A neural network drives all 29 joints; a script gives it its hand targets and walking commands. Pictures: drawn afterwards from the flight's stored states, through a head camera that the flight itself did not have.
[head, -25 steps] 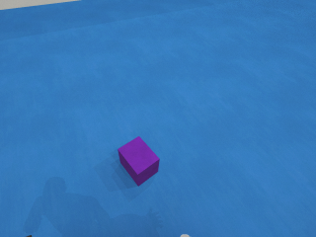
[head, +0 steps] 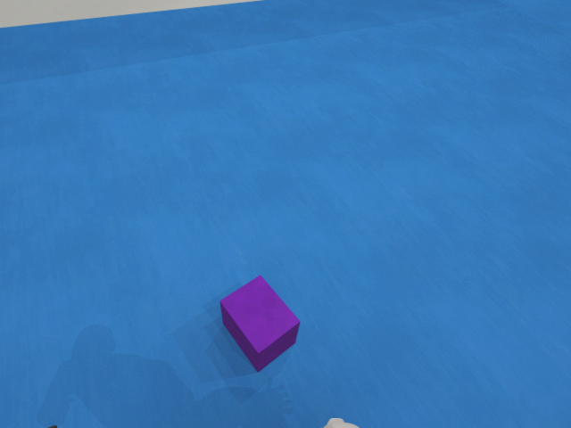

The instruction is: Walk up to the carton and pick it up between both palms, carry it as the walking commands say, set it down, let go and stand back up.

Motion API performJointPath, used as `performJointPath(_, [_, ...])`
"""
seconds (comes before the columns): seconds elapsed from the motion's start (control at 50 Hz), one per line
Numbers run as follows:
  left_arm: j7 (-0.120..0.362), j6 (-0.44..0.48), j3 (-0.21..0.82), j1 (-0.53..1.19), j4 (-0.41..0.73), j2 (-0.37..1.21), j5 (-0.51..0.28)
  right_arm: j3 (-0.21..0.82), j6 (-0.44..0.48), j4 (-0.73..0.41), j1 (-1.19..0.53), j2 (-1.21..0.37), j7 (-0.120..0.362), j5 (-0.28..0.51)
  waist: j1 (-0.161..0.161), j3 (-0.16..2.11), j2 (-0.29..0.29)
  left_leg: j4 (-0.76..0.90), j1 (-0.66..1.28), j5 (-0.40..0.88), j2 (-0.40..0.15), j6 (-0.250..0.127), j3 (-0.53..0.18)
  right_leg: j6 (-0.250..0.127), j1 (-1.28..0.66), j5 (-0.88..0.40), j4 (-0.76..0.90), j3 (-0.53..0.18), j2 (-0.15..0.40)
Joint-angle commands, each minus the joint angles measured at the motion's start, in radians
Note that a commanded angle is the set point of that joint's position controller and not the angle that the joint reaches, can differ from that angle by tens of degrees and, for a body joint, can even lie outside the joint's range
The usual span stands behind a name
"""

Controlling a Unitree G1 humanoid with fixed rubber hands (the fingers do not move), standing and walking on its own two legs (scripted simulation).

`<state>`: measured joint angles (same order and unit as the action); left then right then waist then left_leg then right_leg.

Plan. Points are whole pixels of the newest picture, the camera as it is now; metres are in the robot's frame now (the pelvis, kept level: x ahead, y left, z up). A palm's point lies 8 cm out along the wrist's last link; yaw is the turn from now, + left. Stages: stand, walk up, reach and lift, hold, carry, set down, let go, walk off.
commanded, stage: walk up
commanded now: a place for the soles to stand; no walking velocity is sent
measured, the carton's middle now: (259, 322) +0.57 +0.04 -0.65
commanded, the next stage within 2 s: none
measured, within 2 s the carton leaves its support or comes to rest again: neither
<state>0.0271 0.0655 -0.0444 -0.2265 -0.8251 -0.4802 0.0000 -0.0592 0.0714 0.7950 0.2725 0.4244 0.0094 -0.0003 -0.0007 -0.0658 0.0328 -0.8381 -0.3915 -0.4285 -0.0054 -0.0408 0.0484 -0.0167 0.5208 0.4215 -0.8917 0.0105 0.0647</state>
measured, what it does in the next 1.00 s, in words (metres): steps to the right: right foot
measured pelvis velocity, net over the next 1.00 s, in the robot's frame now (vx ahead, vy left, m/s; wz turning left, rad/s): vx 0.04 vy -0.09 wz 0.15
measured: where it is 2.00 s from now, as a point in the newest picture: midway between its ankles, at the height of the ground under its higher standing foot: outside the picture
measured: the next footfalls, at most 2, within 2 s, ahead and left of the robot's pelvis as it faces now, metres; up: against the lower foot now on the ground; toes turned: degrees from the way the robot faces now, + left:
right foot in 0.02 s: +0.12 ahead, -0.15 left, +0.00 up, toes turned -3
right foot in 1.02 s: +0.18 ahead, -0.20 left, +0.00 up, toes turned +9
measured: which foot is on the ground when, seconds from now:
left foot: down 0.00-1.00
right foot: up 0.00-0.00, down 0.02-0.72, up 0.74-1.00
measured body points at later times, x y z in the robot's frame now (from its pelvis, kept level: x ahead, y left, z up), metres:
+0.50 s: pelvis +0.02 -0.01 +0.00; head +0.05 +0.00 +0.45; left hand +0.13 +0.32 -0.10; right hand +0.11 -0.34 -0.10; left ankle +0.02 +0.11 -0.70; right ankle +0.08 -0.15 -0.70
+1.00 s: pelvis +0.04 -0.09 -0.01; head +0.06 -0.08 +0.44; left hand +0.19 +0.26 -0.07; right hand +0.13 -0.43 -0.10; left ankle +0.01 +0.10 -0.70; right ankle +0.13 -0.21 -0.69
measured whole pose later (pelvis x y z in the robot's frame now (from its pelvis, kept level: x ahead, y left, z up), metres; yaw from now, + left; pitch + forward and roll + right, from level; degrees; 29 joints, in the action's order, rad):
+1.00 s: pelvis +0.04 -0.09 -0.01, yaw +9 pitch -1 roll +1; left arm 0.07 -0.02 -0.08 -0.05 -0.69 -0.48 0.01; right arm -0.06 0.11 0.85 0.37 0.44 -0.08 0.00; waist 0.01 -0.06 0.05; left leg -0.84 -0.38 -0.46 -0.02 0.04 -0.14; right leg -0.01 0.56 0.47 -0.94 -0.03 0.04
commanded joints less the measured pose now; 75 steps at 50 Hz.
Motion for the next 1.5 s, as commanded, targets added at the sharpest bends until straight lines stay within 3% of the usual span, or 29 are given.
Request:
performJointPath(0.0, [-0.038, 0.031, -0.049, -0.113, 0.012, -0.173, 0.023, -0.043, -0.004, -0.067, -0.014, 0.194, -0.017, -0.002, -0.038, 0.143, -0.127, 0.041, -0.047, 0.471, -0.148, -0.072, -0.144, -0.072, -0.323, -0.275, 0.296, -0.024, -0.005])
performJointPath(0.02, [-0.044, 0.036, -0.062, -0.103, 0.016, -0.227, 0.028, -0.025, -0.002, -0.086, 0.002, 0.14, -0.019, 0.012, -0.032, 0.171, 0.076, -0.102, -0.14, 0.324, -0.061, -0.007, -0.072, -0.14, -0.366, -0.305, 0.378, -0.319, 0.178])
performJointPath(0.04, [-0.04, 0.037, -0.059, -0.053, 0.041, -0.264, 0.008, -0.026, -0.008, -0.07, 0.003, 0.152, -0.028, 0.017, -0.016, 0.193, 0.082, -0.118, -0.127, -0.016, -0.023, 0.021, -0.047, -0.248, -0.312, -0.408, 0.394, -0.485, 0.322])
performJointPath(0.06, [-0.034, 0.031, -0.051, -0.031, 0.042, -0.258, 0.009, -0.037, -0.009, -0.053, 0.004, 0.19, -0.026, 0.006, -0.008, 0.181, 0.09, -0.065, -0.073, -0.129, -0.006, 0.004, -0.045, -0.277, -0.266, -0.306, 0.383, -0.426, 0.301])
performJointPath(0.1, [-0.035, 0.014, -0.039, 0.036, 0.054, -0.222, 0.013, -0.041, 0.006, -0.019, 0.038, 0.192, -0.021, -0.022, 0.031, 0.148, -0.006, 0.144, 0.009, -0.054, -0.038, -0.037, -0.102, -0.167, -0.142, -0.156, 0.269, -0.264, 0.182])
performJointPath(0.16, [-0.026, -0.003, -0.021, 0.054, 0.027, -0.139, 0.011, -0.063, 0.012, -0.011, -0.019, 0.287, -0.019, -0.029, 0.019, 0.07, -0.175, 0.383, 0.075, -0.069, -0.243, -0.132, -0.406, -0.017, 0.013, -0.015, 0.108, 0.022, -0.021])
performJointPath(0.22, [-0.028, 0.02, -0.03, 0.018, 0.018, -0.159, 0.012, -0.044, 0.005, -0.011, -0.046, 0.242, -0.019, -0.023, -0.007, 0.126, -0.113, 0.202, 0.035, 0.288, -0.173, -0.091, -0.225, -0.049, -0.172, -0.237, 0.214, -0.028, 0.016])
performJointPath(0.28, [-0.035, 0.029, -0.04, -0.019, 0.006, -0.192, 0.006, -0.031, 0.003, -0.02, -0.031, 0.189, -0.026, -0.009, -0.012, 0.227, -0.017, 0.05, -0.016, 0.288, -0.065, -0.014, -0.09, -0.147, -0.291, -0.442, 0.207, -0.205, 0.134])
performJointPath(0.32, [-0.041, 0.018, -0.037, 0.038, 0.031, -0.201, 0.002, -0.033, 0.007, -0.001, 0.007, 0.192, -0.028, -0.016, 0.011, 0.233, -0.073, 0.122, 0.032, 0.242, -0.074, -0.017, -0.142, -0.147, -0.249, -0.403, 0.171, -0.2, 0.143])
performJointPath(0.4, [-0.031, -0.002, -0.022, 0.073, 0.025, -0.135, 0.006, -0.05, 0.012, -0.001, -0.02, 0.266, -0.026, -0.025, 0.009, 0.109, -0.139, 0.277, 0.129, 0.283, -0.239, -0.148, -0.357, -0.04, -0.021, -0.114, 0.089, 0.012, -0.012])
performJointPath(0.5, [-0.033, 0.012, -0.047, 0.002, -0.014, -0.208, 0.011, -0.033, -0.002, -0.02, -0.042, 0.203, -0.025, -0.004, -0.018, 0.212, -0.047, 0.112, -0.028, 0.212, -0.088, -0.024, -0.128, -0.118, -0.291, -0.316, 0.223, -0.159, 0.089])
performJointPath(0.58, [-0.034, 0.002, -0.039, 0.071, 0.003, -0.201, 0.017, -0.03, 0.0, -0.007, -0.02, 0.193, -0.021, -0.022, 0.019, 0.16, -0.072, 0.188, -0.005, 0.019, -0.07, -0.039, -0.145, -0.135, -0.178, -0.116, 0.225, -0.192, 0.11])
performJointPath(0.62, [-0.026, -0.002, -0.031, 0.095, 0.015, -0.155, 0.01, -0.04, 0.005, -0.004, -0.03, 0.232, -0.023, -0.028, 0.016, 0.127, -0.108, 0.309, 0.041, -0.018, -0.148, -0.088, -0.301, -0.076, -0.072, -0.083, 0.136, -0.078, 0.028])
performJointPath(0.68, [-0.021, -0.004, -0.027, 0.073, -0.007, -0.145, 0.013, -0.039, 0.004, 0.0, -0.057, 0.25, -0.02, -0.037, -0.005, 0.138, -0.131, 0.301, 0.052, 0.095, -0.196, -0.106, -0.324, -0.031, -0.137, -0.059, 0.176, -0.013, -0.008])
performJointPath(0.7, [0.033, -0.034, -0.109, 0.191, 0.159, -0.205, 0.087, -0.084, 0.019, 0.002, 0.181, 0.349, -0.052, -0.007, 0.051, 0.12, -0.01, 0.32, 0.105, -0.019, -0.257, -0.19, -0.636, -0.048, 0.025, 0.196, 0.008, -0.049, -0.05])
performJointPath(0.72, [0.04, -0.045, -0.107, 0.268, 0.178, -0.18, 0.091, -0.104, 0.03, 0.031, 0.235, 0.415, -0.07, -0.009, 0.079, 0.043, -0.108, 0.418, 0.213, -0.078, -0.345, -0.244, -0.809, -0.038, 0.255, 0.281, -0.105, -0.075, -0.038])
performJointPath(0.74, [0.045, -0.053, -0.104, 0.285, 0.212, -0.172, 0.082, -0.107, 0.043, 0.03, 0.244, 0.422, -0.085, -0.009, 0.082, 0.061, -0.129, 0.436, 0.31, -0.082, -0.382, -0.249, -0.829, -0.024, 0.349, 0.211, -0.176, -0.115, -0.002])
performJointPath(0.92, [0.062, -0.077, -0.118, 0.261, 0.248, -0.137, 0.073, -0.096, 0.059, 0.01, 0.198, 0.366, -0.116, -0.029, 0.052, 0.073, -0.154, 0.28, 0.17, 0.3, -0.235, -0.185, -0.568, 0.008, 0.163, 0.052, -0.04, -0.043, -0.019])
performJointPath(0.96, [0.06, -0.063, -0.13, 0.126, 0.23, -0.133, 0.061, -0.087, 0.057, -0.015, 0.077, 0.359, -0.117, -0.017, -0.061, 0.134, -0.181, 0.17, 0.007, 0.377, -0.213, -0.135, -0.461, -0.024, -0.132, -0.072, 0.108, -0.04, -0.012])
performJointPath(0.98, [0.048, -0.051, -0.151, -0.039, 0.188, -0.186, 0.065, -0.063, 0.056, -0.03, 0.045, 0.29, -0.12, -0.021, -0.152, 0.197, -0.058, -0.053, -0.2, 0.332, -0.099, -0.075, -0.306, -0.053, -0.443, -0.069, 0.255, -0.092, -0.014])
performJointPath(1.0, [0.04, -0.054, -0.162, -0.142, 0.14, -0.267, 0.08, -0.027, 0.057, -0.048, 0.058, 0.172, -0.133, -0.018, -0.215, 0.172, 0.335, -0.323, -0.481, 0.007, 0.074, -0.01, -0.149, -0.072, -0.595, 0.112, 0.397, -0.26, 0.135])
performJointPath(1.02, [0.034, -0.059, -0.175, -0.074, 0.181, -0.341, 0.078, -0.04, 0.047, -0.049, 0.065, 0.203, -0.15, -0.004, -0.155, 0.117, 0.347, -0.488, -0.599, -0.212, 0.095, 0.013, -0.114, -0.123, -0.51, 0.259, 0.649, -0.623, 0.355])
performJointPath(1.06, [0.027, -0.062, -0.161, 0.038, 0.212, -0.248, 0.047, -0.065, 0.024, 0.023, 0.079, 0.261, -0.139, -0.02, -0.068, -0.008, 0.087, -0.502, -0.458, -0.018, -0.002, 0.005, -0.145, -0.1, -0.301, 0.299, 0.646, -0.463, 0.275])
performJointPath(1.14, [0.03, -0.059, -0.145, 0.045, 0.249, -0.206, 0.052, -0.091, 0.008, 0.059, 0.173, 0.26, -0.106, -0.025, -0.037, -0.067, 0.133, -0.365, -0.331, 0.038, -0.032, 0.041, -0.07, -0.063, -0.216, 0.22, 0.635, -0.244, 0.194])
performJointPath(1.36, [0.049, -0.091, -0.128, 0.006, 0.281, -0.175, 0.065, -0.08, 0.025, 0.077, 0.249, 0.262, -0.096, -0.012, -0.03, 0.024, 0.13, 0.114, -0.033, 0.022, -0.029, -0.001, 0.058, -0.162, -0.258, 0.198, 0.552, -0.082, 0.241])
performJointPath(1.4, [0.054, -0.107, -0.111, 0.055, 0.29, -0.144, 0.068, -0.111, 0.035, 0.122, 0.41, 0.316, -0.116, -0.023, 0.087, 0.05, -0.05, 0.219, 0.319, -0.023, -0.068, -0.056, -0.097, -0.089, 0.091, 0.297, 0.24, 0.014, 0.184])
performJointPath(1.42, [0.051, -0.111, -0.099, 0.076, 0.308, -0.1, 0.068, -0.124, 0.042, 0.117, 0.497, 0.381, -0.137, -0.029, 0.146, 0.036, -0.239, 0.448, 0.35, -0.317, -0.228, -0.126, -0.477, -0.055, 0.226, 0.211, -0.096, 0.084, 0.058])
performJointPath(1.44, [0.047, -0.111, -0.106, 0.095, 0.321, -0.126, 0.063, -0.122, 0.038, 0.079, 0.405, 0.436, -0.149, -0.04, 0.095, -0.024, -0.197, 0.56, 0.281, -0.493, -0.393, -0.241, -0.886, 0.009, 0.394, 0.145, -0.256, -0.042, -0.009])
performJointPath(1.48, [0.053, -0.125, -0.128, 0.102, 0.287, -0.237, 0.074, -0.122, 0.039, 0.041, 0.244, 0.454, -0.165, -0.012, 0.074, -0.004, -0.051, 0.526, 0.19, -0.44, -0.455, -0.289, -0.935, 0.051, 0.346, 0.114, -0.4, -0.162, 0.046])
